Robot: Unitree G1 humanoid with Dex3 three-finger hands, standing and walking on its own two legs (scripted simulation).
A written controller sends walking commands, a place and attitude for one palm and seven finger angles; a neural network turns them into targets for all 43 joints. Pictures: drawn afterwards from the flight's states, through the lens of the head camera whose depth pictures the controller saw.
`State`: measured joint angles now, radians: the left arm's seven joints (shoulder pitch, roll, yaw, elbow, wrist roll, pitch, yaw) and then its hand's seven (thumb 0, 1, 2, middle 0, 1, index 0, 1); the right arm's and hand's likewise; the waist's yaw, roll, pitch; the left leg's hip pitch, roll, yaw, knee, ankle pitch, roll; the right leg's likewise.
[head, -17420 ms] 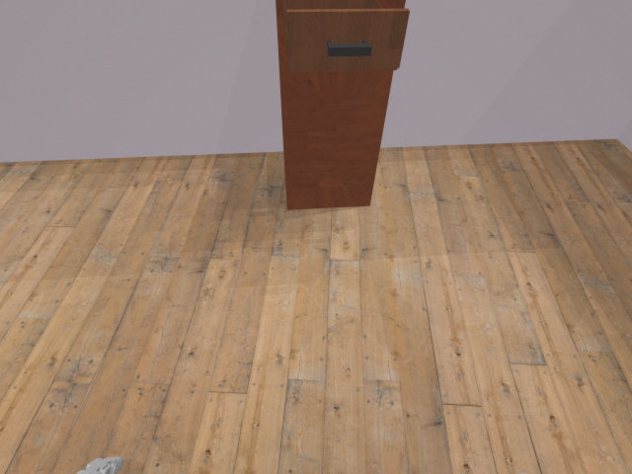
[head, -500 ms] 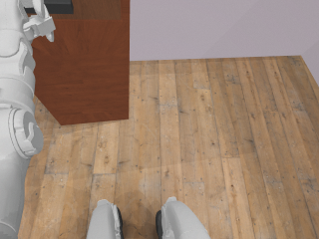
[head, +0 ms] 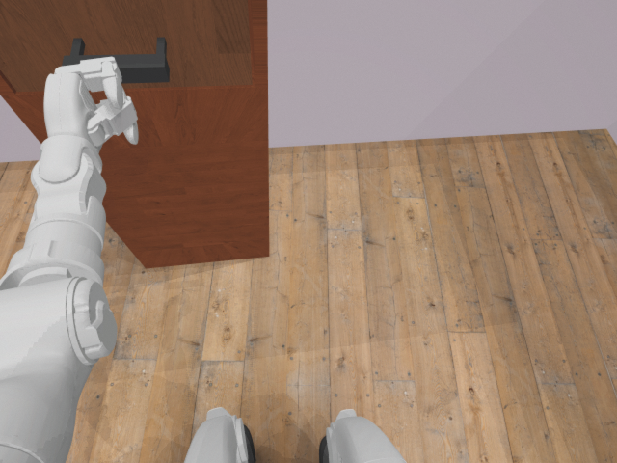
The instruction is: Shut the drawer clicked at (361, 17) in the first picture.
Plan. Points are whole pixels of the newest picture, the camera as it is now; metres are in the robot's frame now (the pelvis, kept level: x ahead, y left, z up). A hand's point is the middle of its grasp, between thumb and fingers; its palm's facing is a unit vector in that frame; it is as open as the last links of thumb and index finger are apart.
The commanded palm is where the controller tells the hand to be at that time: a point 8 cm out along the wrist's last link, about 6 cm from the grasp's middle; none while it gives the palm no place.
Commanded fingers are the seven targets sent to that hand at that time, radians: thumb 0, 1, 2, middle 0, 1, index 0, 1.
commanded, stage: pull the fist back off the drawer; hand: left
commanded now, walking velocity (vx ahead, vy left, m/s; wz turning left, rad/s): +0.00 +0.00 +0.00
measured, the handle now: (119, 57) +0.63 +0.19 +0.09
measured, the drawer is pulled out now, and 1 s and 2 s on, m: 0.00 0.00 0.00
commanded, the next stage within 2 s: draw the hand back to the body in 0.02 s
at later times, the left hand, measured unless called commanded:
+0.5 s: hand (84, 163) +0.43 +0.19 +0.13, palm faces +0.04 -1.00 -0.03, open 3.3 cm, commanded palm +0.39 +0.23 +0.14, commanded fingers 0.00 0.90 0.90 -1.40 -1.60 -1.40 -1.60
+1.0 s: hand out of the picture +0.28 +0.21 +0.19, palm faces +0.34 -0.90 -0.27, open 3.3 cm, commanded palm +0.23 +0.25 +0.20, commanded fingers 0.00 0.90 0.90 -1.40 -1.60 -1.40 -1.60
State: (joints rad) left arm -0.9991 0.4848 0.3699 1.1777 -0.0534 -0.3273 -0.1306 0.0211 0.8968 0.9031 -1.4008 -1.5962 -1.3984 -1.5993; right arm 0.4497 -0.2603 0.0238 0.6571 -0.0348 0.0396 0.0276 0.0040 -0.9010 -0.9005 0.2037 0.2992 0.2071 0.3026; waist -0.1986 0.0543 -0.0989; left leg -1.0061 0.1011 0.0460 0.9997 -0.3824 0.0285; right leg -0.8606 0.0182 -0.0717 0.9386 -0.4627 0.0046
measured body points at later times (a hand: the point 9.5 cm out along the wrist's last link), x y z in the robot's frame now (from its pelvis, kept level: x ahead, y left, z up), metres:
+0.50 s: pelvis +0.04 -0.01 +0.03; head +0.09 -0.01 +0.48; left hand +0.42 +0.24 +0.13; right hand +0.14 -0.26 -0.08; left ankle +0.04 +0.10 -0.67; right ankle -0.02 -0.13 -0.67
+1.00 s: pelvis +0.02 -0.02 +0.07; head +0.01 -0.05 +0.52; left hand +0.26 +0.26 +0.20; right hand +0.23 -0.23 -0.02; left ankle +0.04 +0.10 -0.67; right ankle -0.02 -0.13 -0.67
